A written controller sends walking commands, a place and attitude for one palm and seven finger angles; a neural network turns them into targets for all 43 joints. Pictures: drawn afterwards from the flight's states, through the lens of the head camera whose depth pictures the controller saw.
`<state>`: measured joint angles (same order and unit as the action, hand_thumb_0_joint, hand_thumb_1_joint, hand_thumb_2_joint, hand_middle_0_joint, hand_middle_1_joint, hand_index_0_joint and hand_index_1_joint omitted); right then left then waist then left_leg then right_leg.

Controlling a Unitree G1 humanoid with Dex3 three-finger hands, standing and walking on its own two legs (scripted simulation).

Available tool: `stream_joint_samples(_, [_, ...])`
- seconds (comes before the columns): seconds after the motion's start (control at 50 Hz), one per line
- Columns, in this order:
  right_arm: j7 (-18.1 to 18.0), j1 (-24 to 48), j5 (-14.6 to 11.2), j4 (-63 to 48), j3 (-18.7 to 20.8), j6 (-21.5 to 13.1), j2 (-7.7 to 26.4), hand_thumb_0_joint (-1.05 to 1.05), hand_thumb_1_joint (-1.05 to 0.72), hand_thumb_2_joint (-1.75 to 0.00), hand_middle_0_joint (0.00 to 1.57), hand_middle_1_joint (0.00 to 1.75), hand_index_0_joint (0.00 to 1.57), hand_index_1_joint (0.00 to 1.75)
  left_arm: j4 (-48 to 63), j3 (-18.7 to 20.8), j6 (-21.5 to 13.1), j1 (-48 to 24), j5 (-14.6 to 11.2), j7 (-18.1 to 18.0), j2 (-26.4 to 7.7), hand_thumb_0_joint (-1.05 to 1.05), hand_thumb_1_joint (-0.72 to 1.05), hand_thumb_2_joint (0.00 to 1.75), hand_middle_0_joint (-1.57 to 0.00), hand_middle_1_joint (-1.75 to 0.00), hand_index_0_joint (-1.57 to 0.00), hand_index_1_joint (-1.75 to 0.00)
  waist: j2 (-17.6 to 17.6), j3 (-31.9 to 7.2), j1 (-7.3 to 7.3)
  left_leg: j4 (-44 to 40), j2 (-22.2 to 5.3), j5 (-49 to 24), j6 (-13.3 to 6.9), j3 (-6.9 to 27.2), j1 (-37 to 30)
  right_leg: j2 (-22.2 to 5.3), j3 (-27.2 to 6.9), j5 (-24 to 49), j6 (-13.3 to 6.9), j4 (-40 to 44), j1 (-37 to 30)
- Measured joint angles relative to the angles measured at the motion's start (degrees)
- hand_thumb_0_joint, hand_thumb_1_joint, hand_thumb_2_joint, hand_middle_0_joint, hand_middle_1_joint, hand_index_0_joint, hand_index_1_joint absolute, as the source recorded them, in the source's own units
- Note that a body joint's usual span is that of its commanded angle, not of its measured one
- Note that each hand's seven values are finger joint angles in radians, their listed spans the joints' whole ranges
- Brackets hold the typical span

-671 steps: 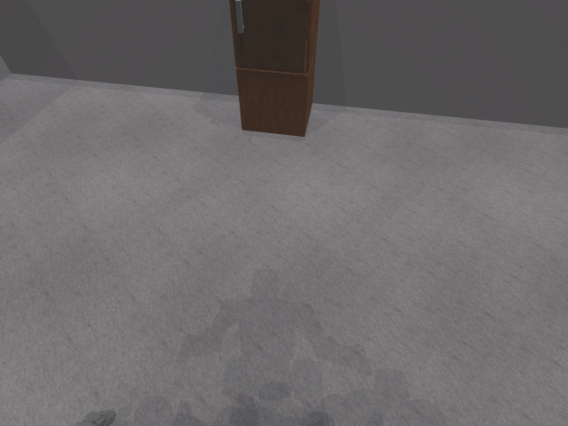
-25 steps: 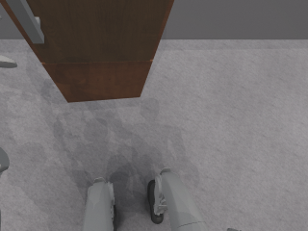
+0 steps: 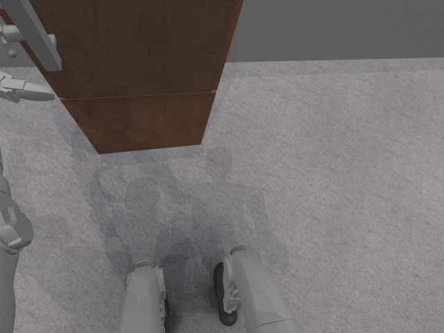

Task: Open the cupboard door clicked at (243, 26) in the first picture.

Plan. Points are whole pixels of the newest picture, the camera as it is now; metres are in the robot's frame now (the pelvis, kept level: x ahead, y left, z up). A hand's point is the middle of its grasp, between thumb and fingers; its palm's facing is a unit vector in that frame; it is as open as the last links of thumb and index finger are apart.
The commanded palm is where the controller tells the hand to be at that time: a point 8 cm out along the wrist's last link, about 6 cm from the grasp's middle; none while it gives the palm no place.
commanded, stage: slide the fingers in behind the handle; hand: left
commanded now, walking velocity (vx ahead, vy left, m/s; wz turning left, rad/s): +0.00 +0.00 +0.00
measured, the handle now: (35, 22) +0.60 +0.23 +0.05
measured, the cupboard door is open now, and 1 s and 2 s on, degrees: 0 0 0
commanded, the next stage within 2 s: close the thumb around the handle in 1.02 s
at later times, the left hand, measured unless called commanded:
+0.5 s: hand (45, 50) +0.55 +0.22 +0.05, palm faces +0.06 -1.00 -0.03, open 13.9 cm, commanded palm +0.53 +0.24 +0.04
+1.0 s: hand (54, 51) +0.55 +0.21 +0.05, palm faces +0.08 -1.00 -0.02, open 14.0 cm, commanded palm +0.53 +0.24 +0.04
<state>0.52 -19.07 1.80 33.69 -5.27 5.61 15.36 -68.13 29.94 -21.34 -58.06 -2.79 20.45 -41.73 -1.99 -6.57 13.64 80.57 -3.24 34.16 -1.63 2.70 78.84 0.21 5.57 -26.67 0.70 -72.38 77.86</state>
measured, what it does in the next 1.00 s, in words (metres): stands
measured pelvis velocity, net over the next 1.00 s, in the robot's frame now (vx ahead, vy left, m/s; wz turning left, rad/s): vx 0.01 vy -0.01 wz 0.02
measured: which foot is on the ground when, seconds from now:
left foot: down 0.00-1.00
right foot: down 0.00-1.00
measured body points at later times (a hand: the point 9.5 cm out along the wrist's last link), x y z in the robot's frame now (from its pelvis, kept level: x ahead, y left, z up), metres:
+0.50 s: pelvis +0.01 -0.01 +0.00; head +0.20 +0.03 +0.41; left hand +0.54 +0.27 +0.05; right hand +0.02 -0.27 -0.10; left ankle +0.01 +0.10 -0.60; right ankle +0.06 -0.14 -0.60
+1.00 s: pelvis +0.01 -0.01 +0.01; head +0.20 +0.02 +0.41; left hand +0.54 +0.26 +0.05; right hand +0.02 -0.27 -0.10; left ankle +0.01 +0.10 -0.60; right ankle +0.06 -0.14 -0.60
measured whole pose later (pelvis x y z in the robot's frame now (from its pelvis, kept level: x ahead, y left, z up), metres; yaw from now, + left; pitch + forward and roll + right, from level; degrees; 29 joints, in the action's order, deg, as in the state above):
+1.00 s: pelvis +0.01 -0.01 +0.01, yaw +1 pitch +31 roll -5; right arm 1.5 -18.9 2.3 34.9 -3.7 5.6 14.6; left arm -67.4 26.6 -24.8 -56.5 -2.5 13.1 -33.5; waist -2.5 -7.1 12.7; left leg 78.3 -3.1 33.9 -0.7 2.1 75.9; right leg 0.1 4.9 -27.3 -0.1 -72.0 76.0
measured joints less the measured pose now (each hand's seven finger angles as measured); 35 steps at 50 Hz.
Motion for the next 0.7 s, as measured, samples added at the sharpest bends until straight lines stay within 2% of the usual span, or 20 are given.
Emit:
stream_joint_samples(0.26, [0.5,0.2,0.4,0.6,0.8,0.2,-0.6,0.00,-0.90,-0.90,0.20,0.30,0.20,0.30,2.2,-1.7,-0.4,0.6,0.2,-3.3,4.4,-0.01,-0.50,0.30,-0.30,-1.20,-0.30,-1.20,-0.3,-0.3,-0.39,-0.9,0.1,-0.1,0.4,-0.1,-0.7,-0.1,-0.1,-0.3,-0.3,0.2,-0.4])
stream_joint_samples(0.42, [0.8,0.2,0.5,0.6,0.9,-0.1,-0.8,0.00,-0.90,-0.90,0.20,0.30,0.20,0.30,1.4,-2.4,-1.4,0.6,0.5,-5.3,5.0,-0.01,-0.50,0.30,-0.30,-1.20,-0.30,-1.21,-0.3,-0.2,-0.63,-1.3,0.1,-0.1,0.7,-0.1,-1.4,-0.1,-0.2,-0.5,-0.6,0.2,-0.8])
stream_joint_samples(0.54, [0.8,0.2,0.6,1.2,1.3,0.0,-0.8,0.00,-0.90,-0.90,0.20,0.30,0.20,0.30,1.5,-4.0,-1.8,0.3,0.0,-5.6,7.1,-0.01,-0.50,0.30,-0.30,-1.20,-0.30,-1.21,-0.3,-0.4,-0.91,-1.5,0.3,-0.2,0.9,0.0,-1.7,-0.2,-0.1,-0.7,-0.8,0.1,-1.0])
stream_joint_samples(0.7, [1.1,0.3,0.8,0.7,1.6,-0.1,-0.8,0.00,-0.90,-0.90,0.20,0.30,0.20,0.30,1.2,-3.4,-2.7,0.7,1.1,-8.4,8.0,-0.01,-0.50,0.30,-0.30,-1.20,-0.31,-1.21,-0.4,-0.5,-0.56,-1.6,0.2,-0.1,1.0,-0.3,-1.9,-0.2,-0.4,-0.8,-0.9,-0.2,-1.0])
